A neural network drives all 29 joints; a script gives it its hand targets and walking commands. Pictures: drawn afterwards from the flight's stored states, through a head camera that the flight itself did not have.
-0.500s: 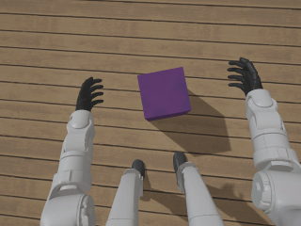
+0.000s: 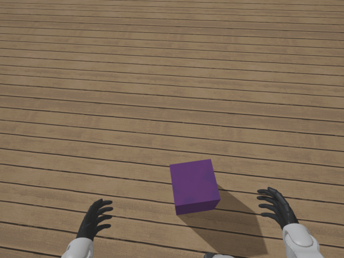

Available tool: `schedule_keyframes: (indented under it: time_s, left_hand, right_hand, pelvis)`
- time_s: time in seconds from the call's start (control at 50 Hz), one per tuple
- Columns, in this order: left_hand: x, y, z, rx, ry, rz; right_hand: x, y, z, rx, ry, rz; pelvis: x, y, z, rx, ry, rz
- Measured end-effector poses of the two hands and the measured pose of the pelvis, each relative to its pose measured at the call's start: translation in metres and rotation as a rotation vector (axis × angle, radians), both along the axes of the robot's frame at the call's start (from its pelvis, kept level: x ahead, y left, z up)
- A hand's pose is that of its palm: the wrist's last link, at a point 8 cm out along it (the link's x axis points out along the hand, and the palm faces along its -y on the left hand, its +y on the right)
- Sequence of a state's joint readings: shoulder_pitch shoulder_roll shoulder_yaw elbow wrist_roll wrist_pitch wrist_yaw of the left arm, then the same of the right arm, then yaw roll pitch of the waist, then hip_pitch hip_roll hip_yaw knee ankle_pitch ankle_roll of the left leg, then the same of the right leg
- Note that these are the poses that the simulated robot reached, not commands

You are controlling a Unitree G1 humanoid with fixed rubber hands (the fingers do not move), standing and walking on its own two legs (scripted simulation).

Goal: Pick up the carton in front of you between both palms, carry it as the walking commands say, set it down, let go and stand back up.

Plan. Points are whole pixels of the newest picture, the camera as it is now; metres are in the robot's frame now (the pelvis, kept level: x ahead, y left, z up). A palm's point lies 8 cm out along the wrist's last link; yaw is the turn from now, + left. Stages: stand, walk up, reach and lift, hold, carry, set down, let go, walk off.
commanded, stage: let go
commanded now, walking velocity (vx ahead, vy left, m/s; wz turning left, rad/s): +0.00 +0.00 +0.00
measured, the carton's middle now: (192, 188) +0.44 -0.06 -0.65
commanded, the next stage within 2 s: stand in 0.52 s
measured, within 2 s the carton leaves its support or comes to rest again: neither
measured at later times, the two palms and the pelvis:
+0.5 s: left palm (85, 239) +0.17 +0.23 -0.06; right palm (294, 235) +0.16 -0.24 -0.06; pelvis +0.00 +0.00 +0.00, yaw +0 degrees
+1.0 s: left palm (66, 245) +0.16 +0.28 -0.09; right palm (316, 239) +0.16 -0.29 -0.08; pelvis +0.02 +0.00 +0.00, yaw +1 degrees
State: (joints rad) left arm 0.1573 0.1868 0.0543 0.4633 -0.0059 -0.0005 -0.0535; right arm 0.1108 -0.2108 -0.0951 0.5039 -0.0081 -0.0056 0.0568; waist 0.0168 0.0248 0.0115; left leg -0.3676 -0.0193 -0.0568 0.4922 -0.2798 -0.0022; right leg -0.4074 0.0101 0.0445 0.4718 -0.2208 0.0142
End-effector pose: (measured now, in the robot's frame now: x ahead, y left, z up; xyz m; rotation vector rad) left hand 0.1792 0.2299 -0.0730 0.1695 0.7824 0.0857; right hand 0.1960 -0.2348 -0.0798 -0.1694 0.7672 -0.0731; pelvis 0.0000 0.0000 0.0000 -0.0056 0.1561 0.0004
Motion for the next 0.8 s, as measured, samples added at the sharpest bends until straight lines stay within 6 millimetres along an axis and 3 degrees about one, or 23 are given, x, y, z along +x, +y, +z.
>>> schedule_keyframes:
  time_s: [0.18,0.52,0.7,0.8]
  left_hand:
    - [-0.015,0.005,0.012,-0.003,0.000,-0.018]
    - [-0.011,-0.001,0.015,0.028,0.024,-0.004]
    - [-0.021,0.043,-0.003,0.162,0.073,0.042]
    - [-0.024,0.053,-0.010,0.180,0.114,0.048]
  right_hand:
    - [-0.028,0.003,0.016,-0.002,0.017,0.008]
    - [-0.032,-0.001,0.014,-0.001,0.022,0.000]
    - [-0.045,-0.045,0.000,-0.163,0.102,-0.022]
    - [-0.045,-0.058,0.000,-0.201,0.130,-0.033]
  pelvis:
    - [0.006,0.002,0.006,-0.002,-0.164,0.002]
    - [0.005,-0.004,0.002,-0.001,-0.248,0.010]
    - [0.011,-0.005,-0.004,-0.002,-0.164,0.012]
    - [0.018,-0.004,-0.004,-0.003,-0.152,0.015]
